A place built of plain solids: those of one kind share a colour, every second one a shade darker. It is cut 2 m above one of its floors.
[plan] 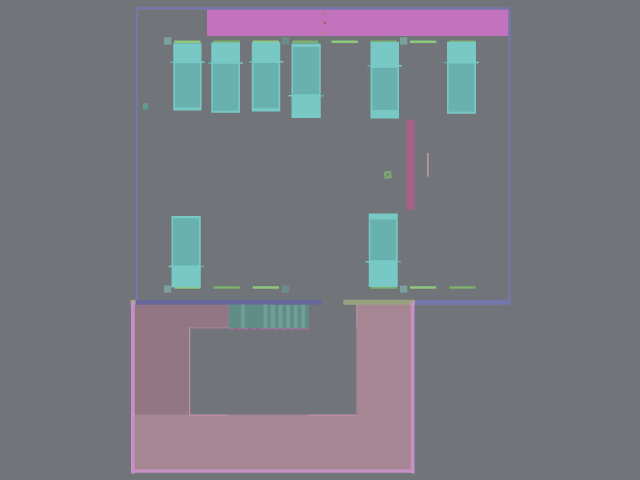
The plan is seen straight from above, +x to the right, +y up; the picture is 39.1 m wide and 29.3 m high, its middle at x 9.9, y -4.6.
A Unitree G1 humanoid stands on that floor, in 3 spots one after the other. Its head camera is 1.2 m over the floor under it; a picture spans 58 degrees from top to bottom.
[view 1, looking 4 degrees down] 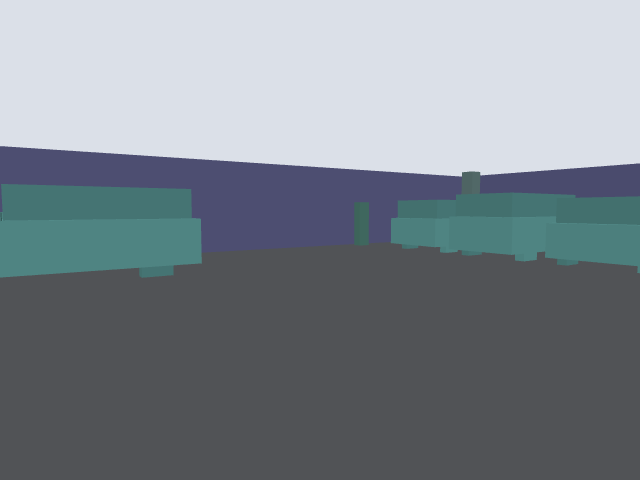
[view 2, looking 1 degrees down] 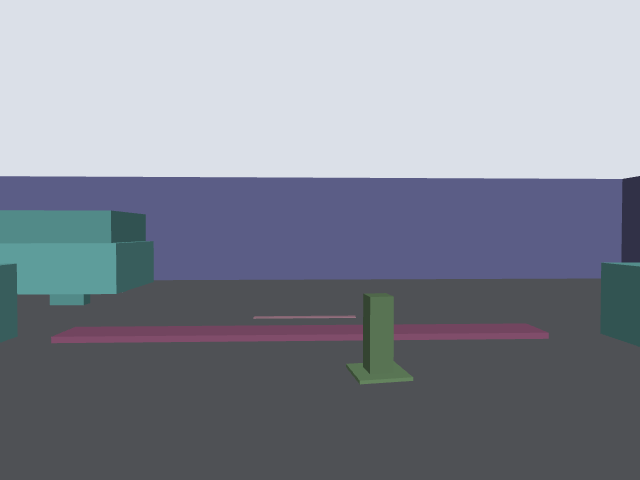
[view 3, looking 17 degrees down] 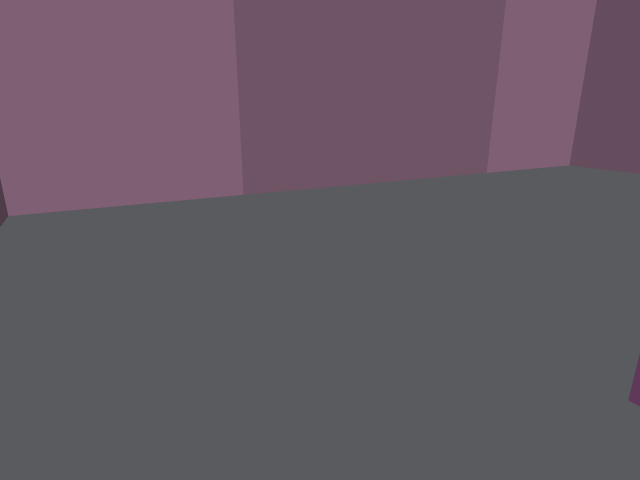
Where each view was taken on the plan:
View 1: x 10.66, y -5.85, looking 146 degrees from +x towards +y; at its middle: wall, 14.35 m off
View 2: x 10.40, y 0.00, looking -2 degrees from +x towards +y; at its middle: wall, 11.01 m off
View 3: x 11.11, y -9.28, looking -117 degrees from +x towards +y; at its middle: ground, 4.10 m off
